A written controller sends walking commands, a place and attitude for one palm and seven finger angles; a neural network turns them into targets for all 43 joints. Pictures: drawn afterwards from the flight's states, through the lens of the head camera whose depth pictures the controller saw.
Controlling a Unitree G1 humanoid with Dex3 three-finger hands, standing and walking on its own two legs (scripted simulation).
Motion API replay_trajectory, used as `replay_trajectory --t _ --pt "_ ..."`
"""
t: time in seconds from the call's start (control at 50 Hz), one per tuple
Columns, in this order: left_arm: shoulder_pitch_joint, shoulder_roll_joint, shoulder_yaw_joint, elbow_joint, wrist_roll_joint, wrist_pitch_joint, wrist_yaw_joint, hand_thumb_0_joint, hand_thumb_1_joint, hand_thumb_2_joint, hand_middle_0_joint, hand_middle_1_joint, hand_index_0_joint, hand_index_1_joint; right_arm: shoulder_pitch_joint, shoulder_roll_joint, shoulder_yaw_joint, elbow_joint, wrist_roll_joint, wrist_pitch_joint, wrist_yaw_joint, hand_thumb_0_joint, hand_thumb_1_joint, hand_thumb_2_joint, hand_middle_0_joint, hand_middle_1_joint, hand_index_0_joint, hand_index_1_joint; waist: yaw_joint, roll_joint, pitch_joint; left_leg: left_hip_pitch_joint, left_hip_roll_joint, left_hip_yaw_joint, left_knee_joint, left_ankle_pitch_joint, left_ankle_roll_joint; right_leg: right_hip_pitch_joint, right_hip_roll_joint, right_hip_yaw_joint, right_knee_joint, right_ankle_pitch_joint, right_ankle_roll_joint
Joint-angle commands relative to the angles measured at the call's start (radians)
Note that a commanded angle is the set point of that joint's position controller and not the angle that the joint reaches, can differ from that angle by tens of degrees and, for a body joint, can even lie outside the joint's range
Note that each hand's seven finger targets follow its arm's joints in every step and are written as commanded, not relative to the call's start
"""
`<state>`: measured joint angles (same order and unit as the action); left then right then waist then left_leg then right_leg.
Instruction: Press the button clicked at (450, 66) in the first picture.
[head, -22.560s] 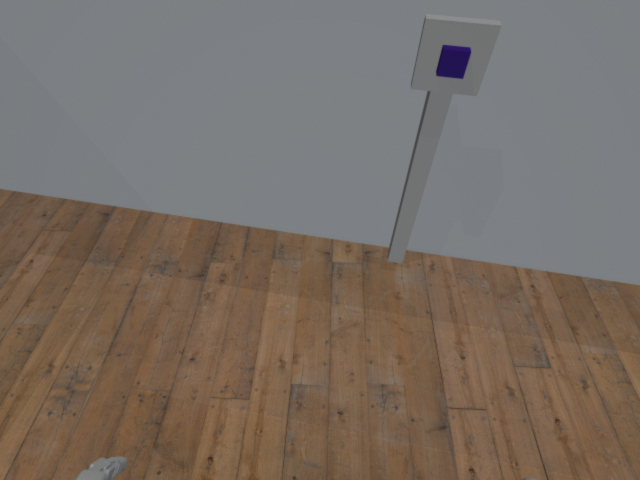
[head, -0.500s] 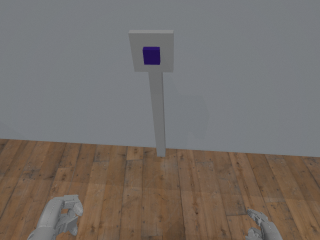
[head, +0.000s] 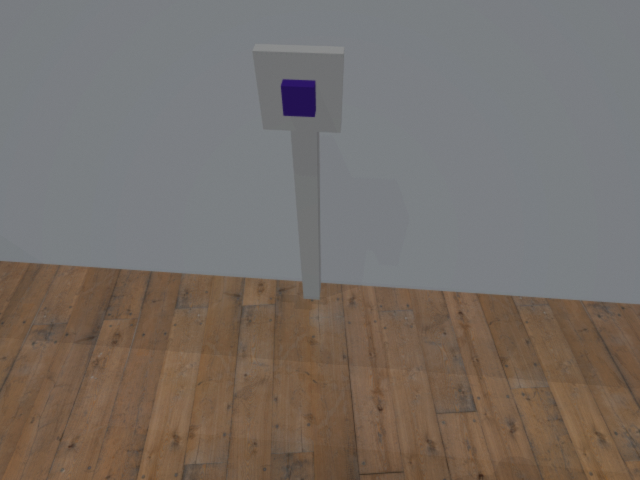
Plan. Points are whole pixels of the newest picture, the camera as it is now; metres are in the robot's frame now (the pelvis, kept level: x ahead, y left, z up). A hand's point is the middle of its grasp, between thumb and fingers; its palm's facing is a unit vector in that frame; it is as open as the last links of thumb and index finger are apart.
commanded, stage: let the arm hang, fingers relaxed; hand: left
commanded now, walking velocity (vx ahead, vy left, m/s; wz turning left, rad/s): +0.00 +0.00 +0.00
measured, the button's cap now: (299, 97) +0.78 +0.09 +0.06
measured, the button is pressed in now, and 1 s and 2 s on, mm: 0 0 0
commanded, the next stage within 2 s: stand and wait in 0.44 s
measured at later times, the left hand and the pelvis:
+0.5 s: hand out of the picture +0.01 +0.17 -0.17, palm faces +0.02 -0.98 -0.19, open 7.3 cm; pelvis +0.01 +0.00 +0.00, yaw +0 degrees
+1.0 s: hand out of the picture +0.02 +0.16 -0.17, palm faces +0.01 -0.98 -0.20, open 7.3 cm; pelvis +0.02 -0.01 +0.00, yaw -1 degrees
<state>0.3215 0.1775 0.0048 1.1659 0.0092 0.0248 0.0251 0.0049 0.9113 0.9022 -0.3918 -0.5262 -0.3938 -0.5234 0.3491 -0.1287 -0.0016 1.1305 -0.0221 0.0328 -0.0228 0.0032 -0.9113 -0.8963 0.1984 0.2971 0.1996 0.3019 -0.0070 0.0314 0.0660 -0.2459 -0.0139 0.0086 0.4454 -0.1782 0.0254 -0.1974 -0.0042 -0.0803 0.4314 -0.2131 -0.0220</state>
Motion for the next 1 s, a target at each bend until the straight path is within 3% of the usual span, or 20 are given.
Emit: replay_trajectory --t 0.0,0.1,0.2,0.26,0.46,0.64,0.7,0.98 --pt "0.040 0.079 0.021 -0.032 -0.002 -0.024 0.009 0.000 0.900 0.900 -0.200 -0.300 -0.200 -0.300 0.049 -0.094 -0.016 -0.029 0.002 -0.026 -0.016 0.000 -0.900 -0.900 0.200 0.300 0.200 0.300 0.008 -0.018 0.021 -0.047 0.107 -0.113 -0.134 -0.096 0.023 -0.014 -0.091 0.101 -0.099 -0.097 -0.035" --pt "0.038 0.063 0.024 -0.033 0.000 -0.026 0.012 0.000 0.900 0.900 -0.200 -0.300 -0.200 -0.300 0.049 -0.080 -0.016 -0.025 0.002 -0.027 -0.017 0.000 -0.900 -0.900 0.200 0.300 0.200 0.300 0.006 -0.032 0.037 -0.046 0.102 -0.105 -0.132 -0.088 0.019 -0.023 -0.093 0.104 -0.101 -0.091 -0.032" --pt "0.024 0.057 0.028 -0.042 0.002 -0.028 0.013 0.000 0.900 0.900 -0.200 -0.300 -0.200 -0.300 0.039 -0.071 -0.018 -0.026 0.000 -0.028 -0.016 0.000 -0.900 -0.900 0.200 0.300 0.200 0.300 0.002 0.001 0.051 -0.050 0.100 -0.099 -0.134 -0.098 0.014 -0.038 -0.092 0.109 -0.105 -0.095 -0.030" --pt "0.022 0.058 0.028 -0.043 0.003 -0.029 0.012 0.000 0.900 0.900 -0.200 -0.300 -0.200 -0.300 0.032 -0.071 -0.018 -0.028 0.001 -0.027 -0.016 0.000 -0.900 -0.900 0.200 0.300 0.200 0.300 0.004 -0.018 0.055 -0.051 0.098 -0.093 -0.126 -0.090 0.014 -0.038 -0.095 0.114 -0.113 -0.099 -0.029" --pt "0.004 0.069 0.026 -0.042 -0.001 -0.039 0.012 0.000 0.900 0.900 -0.200 -0.300 -0.200 -0.300 0.006 -0.087 -0.015 -0.024 0.005 -0.034 -0.018 0.000 -0.900 -0.900 0.200 0.300 0.200 0.300 0.001 -0.017 -0.003 0.030 0.109 -0.082 -0.102 0.064 0.008 0.003 -0.105 0.111 -0.113 0.015 -0.027" --pt "-0.006 0.077 0.023 -0.031 -0.002 -0.036 0.012 0.000 0.900 0.900 -0.200 -0.300 -0.200 -0.300 -0.010 -0.096 -0.014 -0.013 0.005 -0.029 -0.017 0.000 -0.900 -0.900 0.200 0.300 0.200 0.300 0.000 -0.025 0.018 0.036 0.109 -0.082 -0.116 0.034 0.003 -0.001 -0.103 0.114 -0.135 -0.021 -0.026" --pt "-0.006 0.077 0.022 -0.031 -0.003 -0.040 0.012 0.000 0.900 0.900 -0.200 -0.300 -0.200 -0.300 -0.013 -0.103 -0.014 -0.012 0.005 -0.032 -0.018 0.000 -0.900 -0.900 0.200 0.300 0.200 0.300 -0.002 -0.030 -0.004 0.058 0.109 -0.076 -0.107 0.066 0.001 0.011 -0.105 0.116 -0.134 0.011 -0.026" --pt "-0.015 0.080 0.023 -0.031 -0.004 -0.042 0.013 0.000 0.900 0.900 -0.200 -0.300 -0.200 -0.300 -0.022 -0.100 -0.013 -0.001 0.006 -0.033 -0.020 0.000 -0.900 -0.900 0.200 0.300 0.200 0.300 0.001 -0.033 0.011 0.066 0.112 -0.068 -0.114 0.080 -0.003 0.018 -0.106 0.119 -0.143 0.034 -0.026"
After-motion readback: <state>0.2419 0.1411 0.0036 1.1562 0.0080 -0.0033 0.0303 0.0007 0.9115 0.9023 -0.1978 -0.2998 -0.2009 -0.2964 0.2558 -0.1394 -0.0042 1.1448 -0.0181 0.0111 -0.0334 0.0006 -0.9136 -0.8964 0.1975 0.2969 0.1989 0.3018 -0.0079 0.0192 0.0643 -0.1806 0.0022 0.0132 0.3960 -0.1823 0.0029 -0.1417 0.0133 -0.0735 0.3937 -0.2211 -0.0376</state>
